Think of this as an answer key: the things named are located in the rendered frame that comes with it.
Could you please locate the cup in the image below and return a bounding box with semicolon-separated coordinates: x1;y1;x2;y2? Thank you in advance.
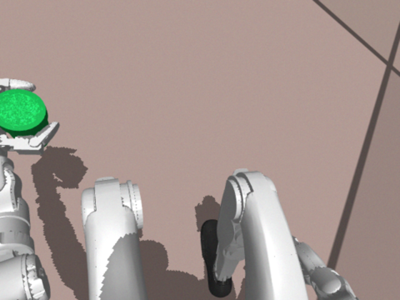
0;89;49;147

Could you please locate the right robot arm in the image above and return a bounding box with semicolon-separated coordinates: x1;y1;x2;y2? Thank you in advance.
310;267;360;300

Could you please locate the right robot hand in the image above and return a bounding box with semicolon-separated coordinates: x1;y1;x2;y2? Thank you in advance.
292;236;327;286

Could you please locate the right robot foot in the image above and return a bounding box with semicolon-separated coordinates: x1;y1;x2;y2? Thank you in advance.
201;219;232;298

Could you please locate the left robot arm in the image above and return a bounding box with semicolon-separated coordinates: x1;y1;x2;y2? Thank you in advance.
0;155;51;300

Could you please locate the left robot hand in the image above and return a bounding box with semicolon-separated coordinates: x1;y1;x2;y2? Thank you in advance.
0;78;59;157

